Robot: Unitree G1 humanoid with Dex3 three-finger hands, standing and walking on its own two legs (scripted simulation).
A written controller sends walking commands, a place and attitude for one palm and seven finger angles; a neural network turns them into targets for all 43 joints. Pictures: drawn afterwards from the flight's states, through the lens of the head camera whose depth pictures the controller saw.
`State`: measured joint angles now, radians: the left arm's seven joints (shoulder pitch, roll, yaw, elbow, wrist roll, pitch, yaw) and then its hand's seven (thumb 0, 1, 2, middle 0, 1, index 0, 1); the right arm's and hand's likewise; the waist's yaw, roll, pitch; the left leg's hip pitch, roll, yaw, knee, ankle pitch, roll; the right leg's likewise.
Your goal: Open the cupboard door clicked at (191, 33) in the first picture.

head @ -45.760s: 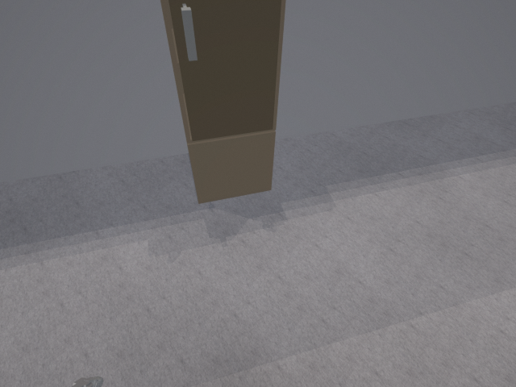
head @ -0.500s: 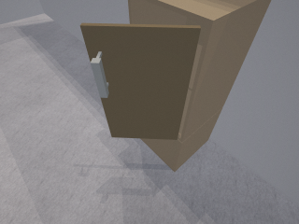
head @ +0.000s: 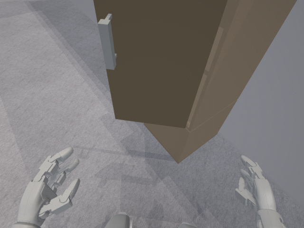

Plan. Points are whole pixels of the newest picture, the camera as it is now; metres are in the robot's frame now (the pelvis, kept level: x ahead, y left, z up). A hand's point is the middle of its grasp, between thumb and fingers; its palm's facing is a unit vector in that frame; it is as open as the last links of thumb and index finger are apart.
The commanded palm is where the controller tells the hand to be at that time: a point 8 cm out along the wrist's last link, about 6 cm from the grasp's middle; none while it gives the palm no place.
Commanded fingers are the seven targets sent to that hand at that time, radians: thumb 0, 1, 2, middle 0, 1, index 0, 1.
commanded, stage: raise the hand with hooked fingers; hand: left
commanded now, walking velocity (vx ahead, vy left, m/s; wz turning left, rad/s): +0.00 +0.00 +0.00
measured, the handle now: (110, 42) +0.59 +0.20 +0.16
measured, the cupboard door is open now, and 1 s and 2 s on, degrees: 45 45 45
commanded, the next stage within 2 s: move the hooked fingers beside the handle in 1.68 s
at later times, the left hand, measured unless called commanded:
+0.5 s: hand (51, 158) +0.23 +0.25 +0.10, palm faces +0.01 -1.00 -0.05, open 11.6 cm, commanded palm +0.21 +0.30 +0.11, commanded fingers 0.00 -0.20 0.43 -0.28 -1.00 -0.28 -1.00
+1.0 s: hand (31, 119) +0.29 +0.29 +0.16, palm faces +0.03 -1.00 -0.04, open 13.9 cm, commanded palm +0.26 +0.34 +0.17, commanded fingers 0.00 -0.50 0.30 -0.30 -1.20 -0.30 -1.20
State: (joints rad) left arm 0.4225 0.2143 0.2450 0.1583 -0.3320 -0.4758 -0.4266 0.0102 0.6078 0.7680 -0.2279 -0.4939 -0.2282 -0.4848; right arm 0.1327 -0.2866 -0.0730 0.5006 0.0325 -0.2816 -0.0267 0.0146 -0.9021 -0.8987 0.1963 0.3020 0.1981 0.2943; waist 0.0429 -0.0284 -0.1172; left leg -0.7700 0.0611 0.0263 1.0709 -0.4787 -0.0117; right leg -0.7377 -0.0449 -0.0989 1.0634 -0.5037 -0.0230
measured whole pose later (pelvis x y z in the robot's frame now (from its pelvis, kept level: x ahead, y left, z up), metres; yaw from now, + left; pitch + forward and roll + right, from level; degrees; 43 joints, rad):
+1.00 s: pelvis +0.02 +0.02 +0.05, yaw +0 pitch +3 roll -2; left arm 0.00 0.40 0.40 0.24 -0.34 -0.10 -0.46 -0.01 -0.47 0.31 -0.30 -1.19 -0.30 -1.18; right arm 0.24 -0.25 0.08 0.58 0.05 -0.25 -0.10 0.02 -0.90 -0.90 0.20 0.30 0.20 0.30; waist 0.04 0.03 -0.04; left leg -0.42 0.04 0.04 0.73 -0.36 0.02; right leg -0.37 -0.04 -0.10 0.67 -0.34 0.01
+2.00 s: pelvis +0.01 +0.00 +0.06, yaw +0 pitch +2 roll -1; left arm -0.29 0.44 0.41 0.54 -0.30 -0.10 -0.49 -0.01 -0.50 0.29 -0.31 -1.21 -0.30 -1.20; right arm 0.26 -0.28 0.06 0.63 0.07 -0.22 -0.13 0.02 -0.90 -0.90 0.20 0.30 0.20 0.30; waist 0.02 0.03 -0.02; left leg -0.37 0.05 0.03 0.64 -0.30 -0.01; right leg -0.33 -0.02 -0.10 0.61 -0.31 -0.01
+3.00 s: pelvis +0.02 +0.02 +0.05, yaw -2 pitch +12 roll -2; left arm -0.84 0.62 0.44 1.16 -0.16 -0.25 -0.45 -0.01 -0.50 0.29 -0.30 -1.20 -0.30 -1.20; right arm 0.37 -0.30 0.05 0.65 0.03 -0.03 -0.08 0.01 -0.90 -0.90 0.20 0.30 0.20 0.29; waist -0.11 0.00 -0.05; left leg -0.61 0.06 0.06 0.75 -0.35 0.02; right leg -0.56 -0.02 -0.07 0.68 -0.32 0.01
